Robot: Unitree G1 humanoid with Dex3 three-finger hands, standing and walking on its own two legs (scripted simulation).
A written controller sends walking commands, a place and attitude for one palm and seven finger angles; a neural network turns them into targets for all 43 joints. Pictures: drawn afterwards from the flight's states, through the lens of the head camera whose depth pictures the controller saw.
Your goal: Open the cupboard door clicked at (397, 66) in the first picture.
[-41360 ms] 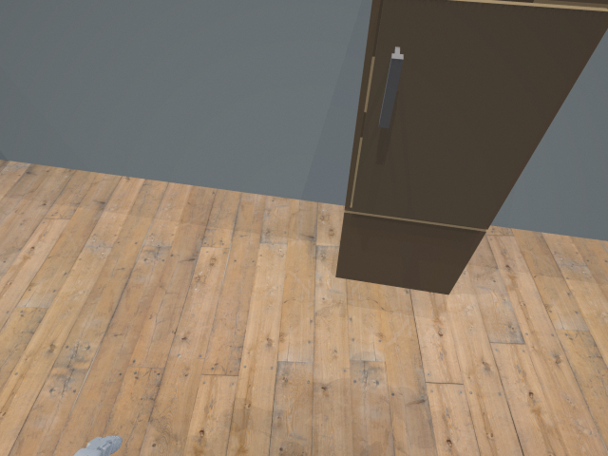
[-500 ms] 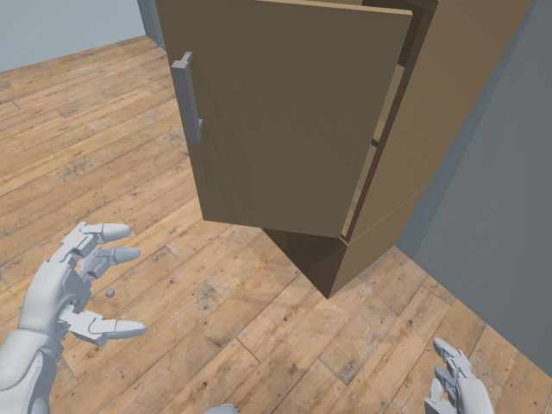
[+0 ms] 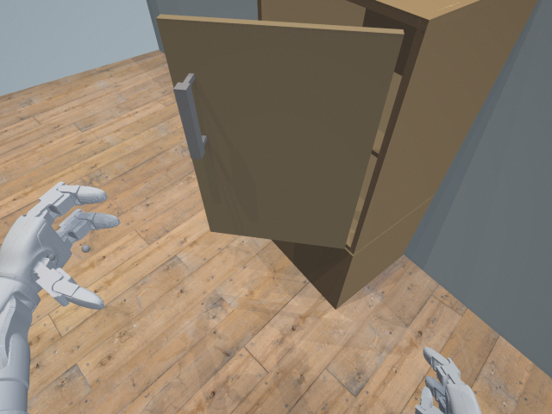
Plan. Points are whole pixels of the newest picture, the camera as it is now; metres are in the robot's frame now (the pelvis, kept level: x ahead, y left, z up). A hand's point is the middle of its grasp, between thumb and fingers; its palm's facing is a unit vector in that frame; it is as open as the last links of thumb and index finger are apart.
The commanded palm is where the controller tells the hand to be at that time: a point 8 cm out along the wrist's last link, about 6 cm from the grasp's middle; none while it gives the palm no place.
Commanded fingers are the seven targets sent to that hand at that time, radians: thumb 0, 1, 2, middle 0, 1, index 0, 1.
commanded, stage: raise the hand with hooked fingers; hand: left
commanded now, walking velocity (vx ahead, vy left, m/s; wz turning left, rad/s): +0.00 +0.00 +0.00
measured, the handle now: (194, 117) +0.61 +0.21 +0.09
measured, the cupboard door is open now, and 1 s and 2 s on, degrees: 44 44 44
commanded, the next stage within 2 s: move the hooked fingers beside the handle in 0.48 s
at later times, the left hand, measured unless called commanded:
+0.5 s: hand (95, 246) +0.29 +0.26 +0.12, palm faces -0.03 -1.00 -0.05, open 14.0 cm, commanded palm +0.26 +0.31 +0.11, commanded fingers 0.00 -0.50 0.30 -0.30 -1.20 -0.30 -1.20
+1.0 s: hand (114, 203) +0.36 +0.26 +0.12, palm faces -0.07 -1.00 -0.01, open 14.0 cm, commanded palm +0.34 +0.32 +0.11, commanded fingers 0.00 -0.50 0.30 -0.30 -1.20 -0.30 -1.20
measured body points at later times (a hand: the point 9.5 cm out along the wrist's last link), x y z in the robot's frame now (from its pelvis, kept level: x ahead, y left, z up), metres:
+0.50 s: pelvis +0.00 -0.01 +0.00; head +0.01 -0.02 +0.45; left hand +0.29 +0.32 +0.12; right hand +0.16 -0.25 -0.08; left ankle +0.01 +0.12 -0.72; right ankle +0.01 -0.12 -0.72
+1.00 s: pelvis -0.01 +0.00 +0.00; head +0.03 +0.00 +0.45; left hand +0.36 +0.32 +0.12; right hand +0.11 -0.27 -0.09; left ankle +0.01 +0.12 -0.71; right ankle +0.01 -0.12 -0.71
